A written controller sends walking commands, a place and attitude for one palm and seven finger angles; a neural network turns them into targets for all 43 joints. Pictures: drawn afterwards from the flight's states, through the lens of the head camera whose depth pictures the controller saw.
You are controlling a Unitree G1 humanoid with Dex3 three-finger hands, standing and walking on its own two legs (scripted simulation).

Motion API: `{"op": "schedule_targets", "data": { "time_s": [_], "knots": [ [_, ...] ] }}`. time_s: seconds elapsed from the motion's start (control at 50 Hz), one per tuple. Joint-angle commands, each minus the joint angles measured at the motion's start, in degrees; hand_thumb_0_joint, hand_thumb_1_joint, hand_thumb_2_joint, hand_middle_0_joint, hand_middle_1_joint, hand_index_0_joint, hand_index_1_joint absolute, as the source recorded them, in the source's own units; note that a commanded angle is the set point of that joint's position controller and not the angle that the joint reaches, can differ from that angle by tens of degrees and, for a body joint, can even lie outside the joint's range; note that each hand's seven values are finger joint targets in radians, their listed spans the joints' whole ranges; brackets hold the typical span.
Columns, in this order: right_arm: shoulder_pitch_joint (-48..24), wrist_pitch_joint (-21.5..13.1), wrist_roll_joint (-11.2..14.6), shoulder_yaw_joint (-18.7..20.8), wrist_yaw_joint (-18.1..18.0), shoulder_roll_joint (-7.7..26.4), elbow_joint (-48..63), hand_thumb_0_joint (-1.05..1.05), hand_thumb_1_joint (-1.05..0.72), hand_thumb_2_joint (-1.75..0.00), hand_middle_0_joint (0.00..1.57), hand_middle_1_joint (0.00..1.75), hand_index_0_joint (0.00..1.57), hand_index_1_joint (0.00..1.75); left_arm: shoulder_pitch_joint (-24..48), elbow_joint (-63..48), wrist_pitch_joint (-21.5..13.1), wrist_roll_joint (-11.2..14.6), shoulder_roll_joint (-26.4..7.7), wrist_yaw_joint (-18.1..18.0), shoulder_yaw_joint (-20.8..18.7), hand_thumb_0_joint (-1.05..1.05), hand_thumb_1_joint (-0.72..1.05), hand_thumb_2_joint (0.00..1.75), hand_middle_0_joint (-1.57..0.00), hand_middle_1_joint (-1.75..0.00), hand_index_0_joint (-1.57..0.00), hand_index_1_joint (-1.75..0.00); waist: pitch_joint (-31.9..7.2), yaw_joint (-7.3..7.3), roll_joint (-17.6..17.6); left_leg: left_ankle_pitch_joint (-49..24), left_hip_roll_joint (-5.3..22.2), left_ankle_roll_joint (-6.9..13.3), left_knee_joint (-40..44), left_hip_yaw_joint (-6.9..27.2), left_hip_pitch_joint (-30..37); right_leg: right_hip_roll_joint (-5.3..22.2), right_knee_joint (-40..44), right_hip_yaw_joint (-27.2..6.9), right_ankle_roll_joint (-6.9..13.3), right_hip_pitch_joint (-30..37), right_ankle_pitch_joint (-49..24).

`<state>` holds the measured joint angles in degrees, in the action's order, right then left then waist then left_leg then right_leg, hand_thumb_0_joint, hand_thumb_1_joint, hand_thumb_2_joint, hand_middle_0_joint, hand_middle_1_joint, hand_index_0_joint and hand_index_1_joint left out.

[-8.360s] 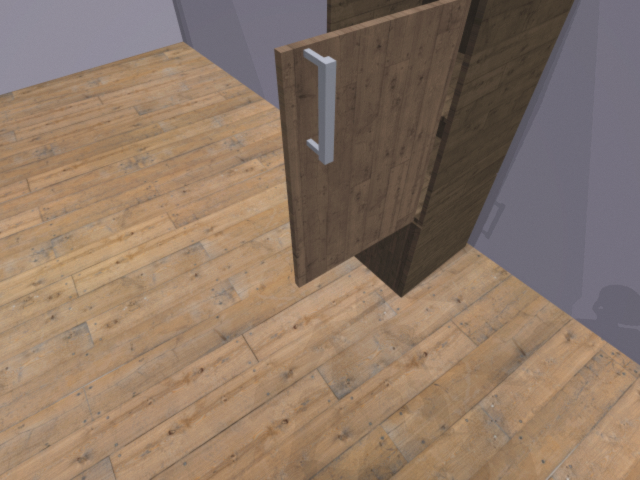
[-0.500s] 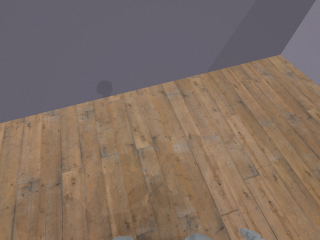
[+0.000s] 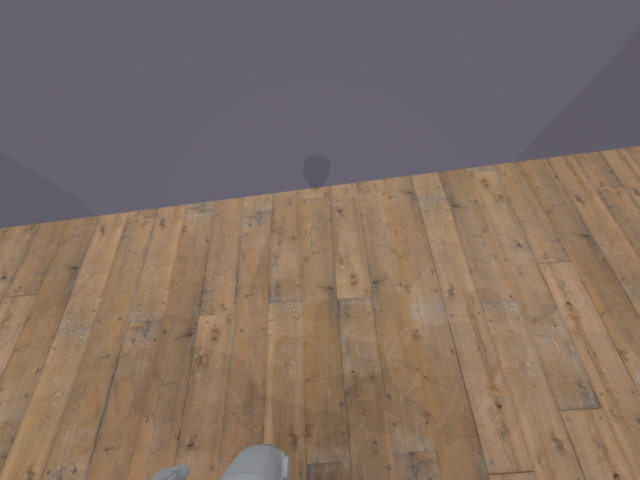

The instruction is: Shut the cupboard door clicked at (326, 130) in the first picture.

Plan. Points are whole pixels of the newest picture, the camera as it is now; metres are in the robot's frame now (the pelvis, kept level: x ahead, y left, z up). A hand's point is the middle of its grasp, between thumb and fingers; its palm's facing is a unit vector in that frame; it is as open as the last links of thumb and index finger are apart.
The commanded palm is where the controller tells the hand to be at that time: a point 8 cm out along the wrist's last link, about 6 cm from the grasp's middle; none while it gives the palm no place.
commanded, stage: walk to a spot facing it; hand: left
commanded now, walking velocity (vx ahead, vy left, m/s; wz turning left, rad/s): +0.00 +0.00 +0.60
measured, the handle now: out of the picture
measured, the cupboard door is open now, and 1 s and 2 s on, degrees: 86 86 86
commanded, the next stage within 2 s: none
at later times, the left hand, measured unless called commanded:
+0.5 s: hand out of the picture +0.06 +0.26 -0.16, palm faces +0.29 -0.93 -0.25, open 7.4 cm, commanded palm none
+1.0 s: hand out of the picture -0.01 +0.19 -0.18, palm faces +0.65 -0.74 -0.19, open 7.4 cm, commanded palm none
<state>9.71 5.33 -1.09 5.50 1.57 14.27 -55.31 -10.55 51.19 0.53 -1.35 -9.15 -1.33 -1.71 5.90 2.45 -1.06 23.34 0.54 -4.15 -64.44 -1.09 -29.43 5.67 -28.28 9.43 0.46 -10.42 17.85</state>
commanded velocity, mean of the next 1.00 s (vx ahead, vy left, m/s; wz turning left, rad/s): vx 0.22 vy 0.00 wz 0.57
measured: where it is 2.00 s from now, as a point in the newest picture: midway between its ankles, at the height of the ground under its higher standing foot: (213, 378)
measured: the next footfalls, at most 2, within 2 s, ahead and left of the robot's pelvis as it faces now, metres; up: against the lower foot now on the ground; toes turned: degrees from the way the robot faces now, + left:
left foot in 0.20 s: +0.05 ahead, +0.15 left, +0.00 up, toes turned +14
right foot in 0.58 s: +0.12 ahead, -0.09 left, +0.00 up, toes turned +16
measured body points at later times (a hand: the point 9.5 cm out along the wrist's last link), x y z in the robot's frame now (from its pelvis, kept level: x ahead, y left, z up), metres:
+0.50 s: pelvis +0.02 +0.03 +0.00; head +0.07 +0.04 +0.44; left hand +0.04 +0.30 -0.14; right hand +0.17 -0.19 -0.15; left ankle +0.01 +0.14 -0.74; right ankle +0.06 -0.12 -0.70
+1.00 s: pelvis +0.15 +0.10 -0.02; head +0.19 +0.14 +0.43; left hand -0.05 +0.23 -0.17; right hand +0.41 -0.02 -0.16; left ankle +0.18 +0.24 -0.73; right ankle +0.09 -0.10 -0.74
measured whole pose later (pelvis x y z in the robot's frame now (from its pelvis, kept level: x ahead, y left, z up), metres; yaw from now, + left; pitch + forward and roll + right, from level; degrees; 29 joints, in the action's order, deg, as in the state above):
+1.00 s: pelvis +0.15 +0.10 -0.02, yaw +38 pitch +1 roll +2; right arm 3.2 1.1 -1.9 3.6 3.1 13.8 -54.1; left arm -24.0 60.8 -2.9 -1.9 -9.6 0.2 -2.4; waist 6.8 -1.7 2.2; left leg 16.1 1.1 1.9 -39.0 -9.5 -29.1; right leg 11.1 -26.8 21.1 -5.9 4.3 27.4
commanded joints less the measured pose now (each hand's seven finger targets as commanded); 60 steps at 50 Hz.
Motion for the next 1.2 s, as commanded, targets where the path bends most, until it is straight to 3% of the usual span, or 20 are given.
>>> {"op": "schedule_targets", "data": {
  "time_s": [0.0,0.14,0.18,0.2,0.3,0.46,0.52,0.54,0.56,0.58,0.64,0.7,0.88,0.96,0.98,1.0,1.02,1.06,1.12,1.18],
  "knots": [
    [-5.55,-1.9,0.42,-0.44,0.32,1.72,5.81,0.0,-0.9,-0.9,0.2,0.3,0.2,0.3,-4.69,-2.33,-1.69,-0.09,-12.16,-0.72,-3.62,0.0,0.9,0.9,-0.2,-0.3,-0.2,-0.3,-6.38,-4.11,11.19,1.45,1.31,-0.58,9.91,-2.49,-1.94,14.35,6.12,-4.98,5.3,9.9,-34.34],
    [0.05,-3.56,0.26,-0.3,0.14,3.98,5.12,0.0,-0.9,-0.9,0.2,0.3,0.2,0.3,-4.26,-1.34,-1.22,0.29,-14.48,0.09,-4.85,0.0,0.9,0.9,-0.2,-0.3,-0.2,-0.3,-9.9,-0.7,8.66,-11.97,-0.93,2.38,37.7,-6.45,18.72,14.15,-9.71,1.66,0.76,3.06,-34.62],
    [8.96,-4.17,-0.2,2.56,-0.88,15.01,3.71,0.0,-0.9,-0.9,0.2,0.3,0.2,0.3,-0.4,-5.5,-0.64,1.1,-8.02,0.7,-3.09,0.0,0.9,0.9,-0.2,-0.3,-0.2,-0.3,-14.37,4.4,-17.91,-50.12,22.67,15.41,42.23,25.02,34.24,1.71,-33.99,1.18,-6.0,-22.24,20.46],
    [10.78,-3.7,0.1,2.35,-1.4,15.54,2.48,0.0,-0.9,-0.9,0.2,0.3,0.2,0.3,2.58,-6.59,0.42,0.46,-9.23,0.16,-3.11,0.0,0.9,0.9,-0.2,-0.3,-0.2,-0.3,-15.07,4.49,-11.05,-50.79,24.45,18.51,41.24,22.99,32.21,2.06,-39.03,-6.67,-4.64,-22.76,21.49],
    [-1.09,-4.43,-0.44,0.35,-2.46,9.53,6.19,0.0,-0.9,-0.9,0.2,0.3,0.2,0.3,0.32,-3.09,1.44,0.1,-8.78,0.93,-3.76,0.0,0.9,0.9,-0.2,-0.3,-0.2,-0.3,-6.71,-1.45,-8.4,-22.88,13.05,12.63,45.98,14.54,17.9,1.31,-37.57,-9.33,-4.89,-20.4,5.87],
    [0.77,-4.93,-0.83,1.17,-1.72,10.46,5.68,0.0,-0.9,-0.9,0.2,0.3,0.2,0.3,2.95,-4.53,-0.47,0.01,-7.92,2.21,-3.34,0.0,0.9,0.9,-0.2,-0.3,-0.2,-0.3,-6.15,-0.58,-7.51,0.61,11.06,13.35,47.79,21.02,15.65,-2.76,-14.18,-6.23,-4.48,-12.73,7.26],
    [-2.31,-4.92,-0.23,1.23,-1.57,9.57,6.09,0.0,-0.9,-0.9,0.2,0.3,0.2,0.3,-4.57,-2.26,-1.49,-0.06,-8.8,2.43,-3.97,0.0,0.9,0.9,-0.2,-0.3,-0.2,-0.3,-7.36,-4.64,-5.14,4.91,7.07,10.73,42.09,19.24,6.16,-4.81,-0.17,-4.61,-4.07,3.9,0.88],
    [-3.91,-5.1,0.14,0.85,-1.48,6.67,6.83,0.0,-0.9,-0.9,0.2,0.3,0.2,0.3,-9.29,-1.0,-2.11,-0.46,-11.58,2.0,-4.98,0.0,0.9,0.9,-0.2,-0.3,-0.2,-0.3,-7.89,-7.43,1.98,8.14,2.15,8.1,33.68,14.69,-4.7,0.48,7.84,-10.37,-2.68,15.98,6.04],
    [-4.73,-5.53,0.72,-0.19,-1.19,2.2,8.47,0.0,-0.9,-0.9,0.2,0.3,0.2,0.3,-13.68,-0.15,-2.51,-1.26,-17.0,1.16,-6.06,0.0,0.9,0.9,-0.2,-0.3,-0.2,-0.3,-8.38,-9.94,19.96,11.56,-4.88,3.92,15.52,3.23,-16.91,17.87,17.15,-30.57,2.75,23.17,20.01],
    [-8.78,-5.66,-0.08,0.24,-0.63,5.31,9.65,0.0,-0.9,-0.9,0.2,0.3,0.2,0.3,-12.73,-0.64,-2.32,-0.35,-17.26,0.62,-5.5,0.0,0.9,0.9,-0.2,-0.3,-0.2,-0.3,-3.18,-9.82,17.51,11.14,-1.11,3.59,2.75,4.17,-17.71,24.58,21.68,-37.68,6.41,12.62,24.9],
    [-5.32,-4.76,-0.75,0.62,0.69,4.45,6.22,0.0,-0.9,-0.9,0.2,0.3,0.2,0.3,-3.77,-1.57,-3.69,-0.05,-10.66,0.52,-3.84,0.0,0.9,0.9,-0.2,-0.3,-0.2,-0.3,0.88,-3.3,10.93,-3.07,3.9,2.29,-5.56,4.32,-13.84,17.58,20.41,-21.64,3.51,4.12,11.27],
    [-4.5,-4.5,-0.33,-0.21,1.44,1.62,5.09,0.0,-0.9,-0.9,0.2,0.3,0.2,0.3,-6.66,0.28,-5.08,0.13,-8.53,0.8,-2.95,0.0,0.9,0.9,-0.2,-0.3,-0.2,-0.3,-0.31,-2.79,9.89,-8.68,3.88,1.29,-2.43,0.75,-13.47,13.61,16.9,-6.32,1.99,8.33,-13.38],
    [-12.57,-5.33,-0.21,-2.31,2.33,-0.74,6.93,0.0,-0.9,-0.9,0.2,0.3,0.2,0.3,-14.45,5.65,-5.35,-0.45,-10.11,0.74,-2.92,0.0,0.9,0.9,-0.2,-0.3,-0.2,-0.3,-0.53,-5.14,10.43,-8.41,2.34,3.96,21.1,-7.61,-8.48,15.43,11.01,5.01,2.12,17.35,-37.69],
    [4.23,-6.53,-0.81,-1.11,0.95,3.29,2.69,0.0,-0.9,-0.9,0.2,0.3,0.2,0.3,-11.07,5.39,-5.22,0.05,-13.04,1.16,-3.48,0.0,0.9,0.9,-0.2,-0.3,-0.2,-0.3,-9.19,3.83,9.2,-8.34,-4.62,8.05,30.84,-12.12,19.35,14.77,-11.89,9.8,0.44,8.79,-53.03],
    [13.4,-6.73,-1.12,0.23,0.18,8.28,0.71,0.0,-0.9,-0.9,0.2,0.3,0.2,0.3,-10.06,4.36,-5.2,0.41,-11.8,1.87,-3.33,0.0,0.9,0.9,-0.2,-0.3,-0.2,-0.3,-15.86,8.49,2.24,-9.76,1.15,10.72,33.04,-4.13,35.42,12.5,-27.31,9.09,-1.14,-2.79,-37.24],
    [18.71,-7.48,-1.38,2.1,-0.69,15.32,-0.3,0.0,-0.9,-0.9,0.2,0.3,0.2,0.3,-10.24,1.39,-4.96,1.22,-7.55,2.9,-2.57,0.0,0.9,0.9,-0.2,-0.3,-0.2,-0.3,-21.94,9.01,-13.4,-18.41,20.24,18.62,37.68,26.31,48.79,1.51,-46.79,5.49,-4.37,-23.53,10.77],
    [20.54,-6.99,0.19,2.4,-1.77,16.75,-1.06,0.0,-0.9,-0.9,0.2,0.3,0.2,0.3,-3.24,-1.21,-4.26,1.19,-8.54,2.32,-2.36,0.0,0.9,0.9,-0.2,-0.3,-0.2,-0.3,-23.84,9.38,-6.5,-22.34,23.14,20.23,43.8,31.92,48.4,0.82,-54.35,-4.88,-3.11,-28.05,13.05],
    [11.3,-8.13,-0.07,1.17,-2.46,12.33,1.06,0.0,-0.9,-0.9,0.2,0.3,0.2,0.3,-1.6,-0.75,-4.44,0.6,-6.29,1.59,-2.84,0.0,0.9,0.9,-0.2,-0.3,-0.2,-0.3,-12.41,4.08,1.11,-19.24,21.89,17.74,46.67,23.36,31.05,4.11,-56.72,-7.88,-2.82,-29.23,5.1],
    [3.89,-9.51,-0.11,-1.27,-2.52,5.1,1.74,0.0,-0.9,-0.9,0.2,0.3,0.2,0.3,-9.37,4.17,-2.38,-0.87,-4.38,2.31,-2.45,0.0,0.9,0.9,-0.2,-0.3,-0.2,-0.3,-4.98,-2.38,-6.8,-14.56,14.11,13.38,50.62,10.14,15.84,5.97,-46.65,-9.28,-3.81,-21.92,-1.09],
    [6.03,-10.12,0.11,-1.65,-2.39,3.8,0.38,0.0,-0.9,-0.9,0.2,0.3,0.2,0.3,-8.86,4.35,-1.68,-0.79,-3.7,2.35,-2.27,0.0,0.9,0.9,-0.2,-0.3,-0.2,-0.3,-4.71,-3.02,-4.16,-18.51,12.67,14.03,52.65,7.71,16.14,4.86,-39.79,-8.55,-4.25,-22.0,-4.71]
  ]
}}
